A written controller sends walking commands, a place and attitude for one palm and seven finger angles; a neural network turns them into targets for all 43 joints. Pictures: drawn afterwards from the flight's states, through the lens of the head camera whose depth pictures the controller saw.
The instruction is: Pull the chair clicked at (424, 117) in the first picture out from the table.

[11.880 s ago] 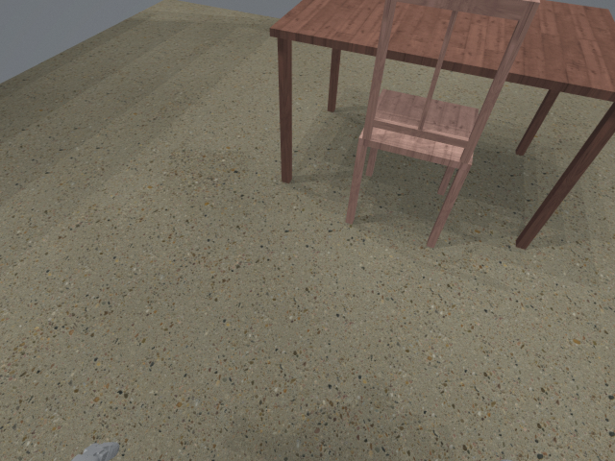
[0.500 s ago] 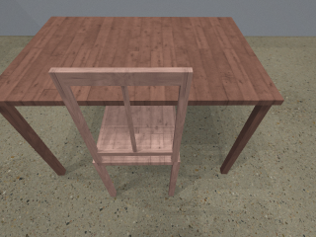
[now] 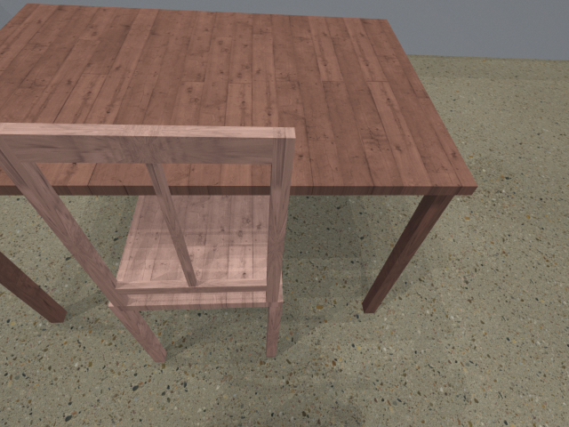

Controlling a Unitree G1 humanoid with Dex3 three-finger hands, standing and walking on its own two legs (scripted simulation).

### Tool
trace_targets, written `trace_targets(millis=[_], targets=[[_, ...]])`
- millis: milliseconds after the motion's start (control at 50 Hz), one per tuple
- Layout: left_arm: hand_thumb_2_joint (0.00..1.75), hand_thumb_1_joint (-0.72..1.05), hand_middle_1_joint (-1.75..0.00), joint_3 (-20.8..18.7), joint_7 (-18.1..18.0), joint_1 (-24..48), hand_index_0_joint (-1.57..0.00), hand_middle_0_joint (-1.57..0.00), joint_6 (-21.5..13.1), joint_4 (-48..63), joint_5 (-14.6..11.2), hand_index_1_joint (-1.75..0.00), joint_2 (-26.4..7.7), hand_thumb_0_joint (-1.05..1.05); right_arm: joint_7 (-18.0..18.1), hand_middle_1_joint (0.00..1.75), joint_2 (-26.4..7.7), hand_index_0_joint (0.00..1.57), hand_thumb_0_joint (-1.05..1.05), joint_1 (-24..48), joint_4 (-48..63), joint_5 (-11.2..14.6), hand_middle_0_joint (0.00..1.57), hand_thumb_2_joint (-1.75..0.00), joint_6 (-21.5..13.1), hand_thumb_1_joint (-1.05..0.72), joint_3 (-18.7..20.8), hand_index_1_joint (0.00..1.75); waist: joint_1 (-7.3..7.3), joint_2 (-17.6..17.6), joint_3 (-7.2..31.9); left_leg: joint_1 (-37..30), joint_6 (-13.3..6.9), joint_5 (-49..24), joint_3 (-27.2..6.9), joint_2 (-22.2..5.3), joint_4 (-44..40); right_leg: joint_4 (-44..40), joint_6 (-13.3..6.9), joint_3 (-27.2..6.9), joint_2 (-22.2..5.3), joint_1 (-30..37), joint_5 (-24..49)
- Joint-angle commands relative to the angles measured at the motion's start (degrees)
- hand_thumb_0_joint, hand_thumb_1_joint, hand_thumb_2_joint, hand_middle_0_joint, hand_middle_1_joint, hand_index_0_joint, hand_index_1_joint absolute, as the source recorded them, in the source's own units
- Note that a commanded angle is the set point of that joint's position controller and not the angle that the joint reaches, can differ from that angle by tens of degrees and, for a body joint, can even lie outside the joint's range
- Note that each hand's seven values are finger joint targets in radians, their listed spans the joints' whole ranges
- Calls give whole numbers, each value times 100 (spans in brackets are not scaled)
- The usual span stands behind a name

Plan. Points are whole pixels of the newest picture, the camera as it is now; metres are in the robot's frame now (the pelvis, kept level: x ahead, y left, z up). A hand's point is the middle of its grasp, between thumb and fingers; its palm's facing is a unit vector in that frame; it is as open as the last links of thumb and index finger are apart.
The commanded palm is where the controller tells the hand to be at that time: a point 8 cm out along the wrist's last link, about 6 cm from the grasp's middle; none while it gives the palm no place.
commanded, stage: come to a stop and stand still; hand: left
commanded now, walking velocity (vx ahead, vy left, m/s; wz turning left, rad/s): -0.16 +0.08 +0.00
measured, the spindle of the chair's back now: (177, 235) +0.41 +0.21 -0.03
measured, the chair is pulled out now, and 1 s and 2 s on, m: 0.00 0.00 0.00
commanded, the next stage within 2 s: look again from close up in 1.08 s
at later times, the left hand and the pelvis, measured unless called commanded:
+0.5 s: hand out of the picture +0.05 +0.16 -0.15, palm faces +0.07 -0.95 -0.30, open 7.3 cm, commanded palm none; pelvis +0.02 -0.04 +0.02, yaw +3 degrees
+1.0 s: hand out of the picture +0.06 +0.22 -0.17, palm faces -0.03 -0.97 -0.22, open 7.4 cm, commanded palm none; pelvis +0.01 +0.02 +0.00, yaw -1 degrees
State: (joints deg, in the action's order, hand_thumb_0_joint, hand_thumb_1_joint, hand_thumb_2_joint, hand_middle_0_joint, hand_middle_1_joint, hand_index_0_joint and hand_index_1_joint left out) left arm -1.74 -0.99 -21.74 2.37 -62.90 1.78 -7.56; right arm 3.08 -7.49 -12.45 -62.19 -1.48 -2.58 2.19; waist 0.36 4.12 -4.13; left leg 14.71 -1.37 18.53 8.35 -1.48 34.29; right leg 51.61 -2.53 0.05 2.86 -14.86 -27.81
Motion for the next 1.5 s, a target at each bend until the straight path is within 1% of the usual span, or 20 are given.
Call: trace_targets(millis=[0, 60, 100, 140, 200, 280, 400, 480, 500, 520, 560, 600, 640, 700, 740, 880, 980, 1100, 1200, 1480], targets=[[90, 90, -30, -126, -3, 39, -20, -20, -138, 562, -37, -30, -378, 0, 23, 30, -737, 20, 0, -406, 138, 24, 20, -90, 22, -90, 72, 30, 43, -1384, -233, -40, -900, -2198, -1793, -1691, -1918, 883, 191, -388, -617, -1176, 224], [90, 90, -30, -13, -39, -149, -20, -20, -201, 416, -85, -30, -209, 0, -29, 30, -805, 20, 0, -131, 166, 36, 20, -90, 72, -90, 39, 30, 151, -1250, 443, -285, -558, -2757, -983, -1106, -1265, -1422, 325, 130, -604, 46, 817], [90, 90, -30, -18, -87, -172, -20, -20, -301, 312, -66, -30, -460, 0, -81, 30, -698, 20, 0, -347, 89, 119, 20, -90, 140, -90, 57, 30, 82, -448, 427, -186, -108, -1875, -877, -601, -732, -2850, 324, -2, -568, 628, 2248], [90, 90, -30, -27, -124, 167, -20, -20, -355, 379, -40, -30, -904, 0, -122, 30, -454, 20, 0, -491, 68, 166, 20, -90, 233, -90, 35, 30, -117, 10, 124, -190, 202, -539, -672, -162, -870, -2905, -46, -907, -1424, 169, 3434], [90, 90, -30, -135, -234, 70, -20, -20, -419, 372, -61, -30, -1217, 0, -93, 30, -507, 20, 0, -475, 75, 161, 20, -90, 353, -90, 101, 30, 23, 549, 552, 107, 359, -103, -424, -24, -35, -2521, -82, -966, -1769, 1174, 7384], [90, 90, -30, -228, -339, -112, -20, -20, -324, 469, -16, -30, -1338, 0, -57, 30, -720, 20, 0, 80, 377, 138, 20, -90, 448, -90, 166, 30, 312, 641, 738, 1443, 445, 1474, -788, 189, 1815, -2219, -951, -1257, -2226, 2302, 8973], [90, 90, -30, -255, -375, 356, -20, -20, -243, 951, 41, -30, -1360, 0, -170, 30, -727, 20, 0, 403, 764, 99, 20, -90, 618, -90, 196, 30, 145, 369, 572, 1515, 567, 849, -1029, 292, 3119, -2564, -1115, -975, -2157, 1308, 6554], [90, 90, -30, -267, -354, 644, -20, -20, -212, 1261, 99, -30, -1457, 0, -217, 30, -666, 20, 0, 358, 954, 140, 20, -90, 535, -90, 131, 30, 28, 548, 594, 817, 480, 746, -932, 203, 1825, -2457, -1002, -944, -2026, 684, 5378], [90, 90, -30, -41, -353, 828, -20, -20, -344, 1395, 37, -30, -1871, 0, -249, 30, -1009, 20, 0, 157, 1519, 51, 20, -90, 358, -90, 113, 30, -436, -569, 1025, 221, 80, 440, -1491, 217, -107, -1610, -646, -1464, -2040, 1140, 6325], [90, 90, -30, -194, -336, 1005, -20, -20, -246, 1758, -29, -30, -1714, 0, -266, 30, -909, 20, 0, -45, 1463, 66, 20, -90, 260, -90, 246, 30, -382, -211, 1621, -396, 122, -470, -695, 334, -276, -1482, -272, -814, -1499, 528, 3562], [90, 90, -30, -42, -249, 804, -20, -20, -242, 1840, -66, -30, -1215, 0, -259, 30, -1225, 20, 0, 332, 1778, -25, 20, -90, 214, -90, 238, 30, -78, -693, 1259, -240, -148, -345, -1567, -341, -529, -1848, 138, -298, -734, -118, 760], [90, 90, -30, -76, -199, 497, -20, -20, -304, 1763, -38, -30, -1214, 0, -236, 30, -1423, 20, 0, 385, 2027, -109, 20, -90, 302, -90, 205, 30, 42, 1011, 83, 798, -119, 627, -1214, -310, -211, -2834, 115, -664, -748, -492, -476], [90, 90, -30, -16, -189, 737, -20, -20, -206, 1662, -2, -30, -1281, 0, -284, 30, -1025, 20, 0, 280, 1833, -43, 20, -90, 335, -90, 98, 30, -231, -165, -371, 484, 6, 693, -1144, 4, -71, -2993, -34, -880, -936, -1378, -1046], [90, 90, -30, 20, -112, 533, -20, -20, -155, 1692, 18, -30, -1161, 0, -247, 30, -1337, 20, 0, 87, 1747, -75, 20, -90, 300, -90, 130, 30, -140, -1614, -500, 1010, -290, 1687, -2143, -658, -1533, -1851, 171, 155, -192, -826, -3], [90, 90, -30, -26, -60, 354, -20, -20, -142, 1620, 34, -30, -1071, 0, -192, 30, -1557, 20, 0, 38, 1759, -56, 20, -90, 287, -90, 215, 30, -38, -1299, -148, 912, -522, 1185, -2565, -1009, -1659, -1435, 211, 252, -142, -592, 499], [90, 90, -30, -53, 35, 118, -20, -20, -163, 1526, -13, -30, -972, 0, -95, 30, -1325, 20, 0, -172, 1477, -25, 20, -90, 231, -90, 187, 30, 60, -1130, 588, 288, -526, -1157, -2042, -1035, -948, -2091, 184, 95, -267, -148, 974], [90, 90, -30, -30, -64, 319, -20, -20, -220, 1412, -47, -30, -1148, 0, -171, 30, -812, 20, 0, -295, 1206, 14, 20, -90, 238, -90, 27, 30, -108, 37, 253, 715, -29, 327, -936, -51, -259, -3070, -260, -1001, -1027, -162, 394], [90, 90, -30, 106, -120, 215, -20, -20, -314, 1041, -83, -30, -922, 0, -221, 30, -873, 20, 0, -495, 715, 65, 20, -90, 146, -90, -34, 30, -44, -732, 271, 135, -179, -562, -1535, -453, -1154, -2639, 104, -281, -620, -16, 1244], [90, 90, -30, 154, -175, 80, -20, -20, -393, 736, -112, -30, -835, 0, -192, 30, -822, 20, 0, -583, 384, 112, 20, -90, 94, -90, -76, 30, -28, -490, 483, -284, -139, -1851, -1315, -384, -908, -2655, 122, -319, -764, 378, 2322], [90, 90, -30, 176, -209, 47, -20, -20, -393, 456, -91, -30, -748, 0, -184, 30, -777, 20, 0, -379, 17, 137, 20, -90, 124, -90, -75, 30, -45, -299, 225, -575, -131, -1730, -1295, -347, -1105, -2952, 173, -374, -866, 299, 2298]])
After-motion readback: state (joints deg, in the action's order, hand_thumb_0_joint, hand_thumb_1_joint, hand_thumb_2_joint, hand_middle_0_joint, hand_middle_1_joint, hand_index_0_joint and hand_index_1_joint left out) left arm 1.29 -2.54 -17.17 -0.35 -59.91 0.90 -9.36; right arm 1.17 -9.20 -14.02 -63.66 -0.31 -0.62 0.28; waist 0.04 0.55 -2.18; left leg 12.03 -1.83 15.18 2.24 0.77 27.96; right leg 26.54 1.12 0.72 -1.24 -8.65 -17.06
